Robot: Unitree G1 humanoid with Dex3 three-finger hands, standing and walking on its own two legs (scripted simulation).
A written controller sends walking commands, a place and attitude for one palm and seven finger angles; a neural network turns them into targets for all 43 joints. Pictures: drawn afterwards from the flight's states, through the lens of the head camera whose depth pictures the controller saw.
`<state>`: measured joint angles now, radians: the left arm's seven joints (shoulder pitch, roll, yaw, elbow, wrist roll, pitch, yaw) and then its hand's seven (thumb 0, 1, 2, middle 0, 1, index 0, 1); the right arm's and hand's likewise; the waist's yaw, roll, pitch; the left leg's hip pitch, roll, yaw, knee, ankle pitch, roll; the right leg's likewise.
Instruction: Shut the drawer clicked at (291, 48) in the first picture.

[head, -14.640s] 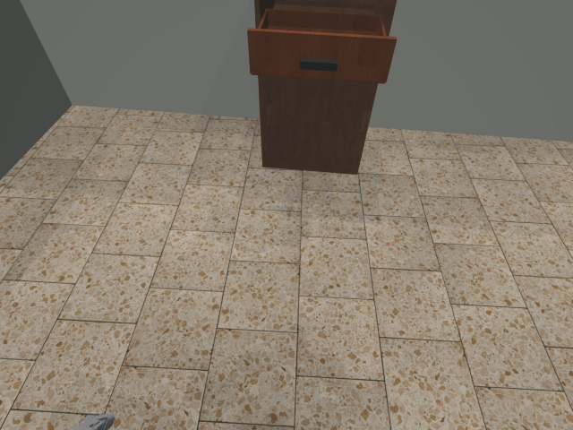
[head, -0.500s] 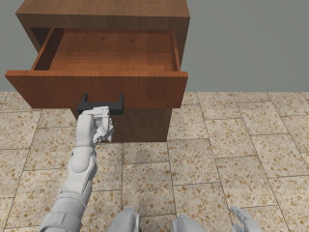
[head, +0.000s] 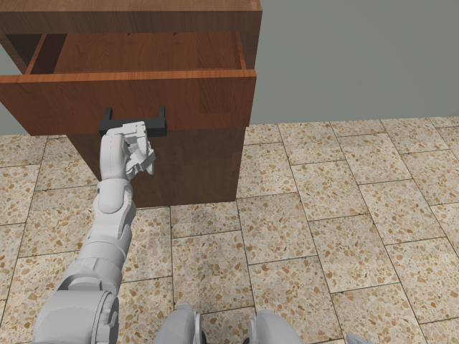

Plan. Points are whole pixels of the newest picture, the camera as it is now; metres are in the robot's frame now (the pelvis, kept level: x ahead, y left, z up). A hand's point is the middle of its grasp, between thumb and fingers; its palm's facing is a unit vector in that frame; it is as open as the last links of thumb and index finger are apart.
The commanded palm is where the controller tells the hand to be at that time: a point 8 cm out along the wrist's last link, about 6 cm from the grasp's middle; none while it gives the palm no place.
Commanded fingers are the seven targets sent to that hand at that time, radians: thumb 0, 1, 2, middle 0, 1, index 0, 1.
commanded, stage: push the drawer shut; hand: left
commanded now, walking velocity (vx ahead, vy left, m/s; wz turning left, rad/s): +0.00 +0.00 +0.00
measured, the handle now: (134, 119) +0.51 +0.17 +0.05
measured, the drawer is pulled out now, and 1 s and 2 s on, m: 0.13 0.02 0.00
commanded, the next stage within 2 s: pull the fist back off the drawer in 1.36 s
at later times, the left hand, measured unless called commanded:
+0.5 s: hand (149, 127) +0.50 +0.14 +0.05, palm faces +0.09 -1.00 -0.03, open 3.1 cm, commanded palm +0.48 +0.19 +0.05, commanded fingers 0.00 0.90 0.90 -1.40 -1.60 -1.40 -1.60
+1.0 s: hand (150, 104) +0.55 +0.15 +0.05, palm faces +0.09 -1.00 -0.02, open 3.1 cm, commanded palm +0.55 +0.18 +0.05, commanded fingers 0.00 0.90 0.90 -1.40 -1.60 -1.40 -1.60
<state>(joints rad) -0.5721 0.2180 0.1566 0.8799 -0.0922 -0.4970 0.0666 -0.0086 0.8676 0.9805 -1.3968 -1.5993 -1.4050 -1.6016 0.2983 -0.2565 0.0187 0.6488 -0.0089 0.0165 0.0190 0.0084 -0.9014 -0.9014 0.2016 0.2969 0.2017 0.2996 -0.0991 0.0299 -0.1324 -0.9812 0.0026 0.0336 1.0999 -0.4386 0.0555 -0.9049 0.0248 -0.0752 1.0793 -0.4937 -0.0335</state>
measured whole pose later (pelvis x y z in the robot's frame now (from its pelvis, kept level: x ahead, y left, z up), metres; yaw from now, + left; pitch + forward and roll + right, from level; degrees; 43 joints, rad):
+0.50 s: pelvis +0.00 +0.00 -0.01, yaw -1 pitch +21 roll -3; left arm -0.81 0.33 0.29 1.13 -0.06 -0.52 0.00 0.00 0.82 0.95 -1.40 -1.60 -1.40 -1.60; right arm 0.35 -0.26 0.02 0.65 -0.03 0.05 0.03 0.01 -0.90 -0.90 0.20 0.30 0.20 0.30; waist -0.15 0.03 -0.13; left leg -1.05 0.02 0.03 1.13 -0.45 0.06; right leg -0.97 0.04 -0.08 1.10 -0.50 -0.03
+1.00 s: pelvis +0.00 +0.01 -0.02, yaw -1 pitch +26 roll -5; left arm -1.06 0.46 0.34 1.30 0.01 -0.47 0.02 0.01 0.80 0.95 -1.40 -1.60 -1.40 -1.60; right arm 0.40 -0.27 0.05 0.66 -0.06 0.06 0.04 0.00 -0.90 -0.90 0.20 0.30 0.20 0.30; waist -0.23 0.05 -0.13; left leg -1.18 0.02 0.01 1.19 -0.46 0.07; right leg -1.08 0.04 -0.10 1.12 -0.49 -0.03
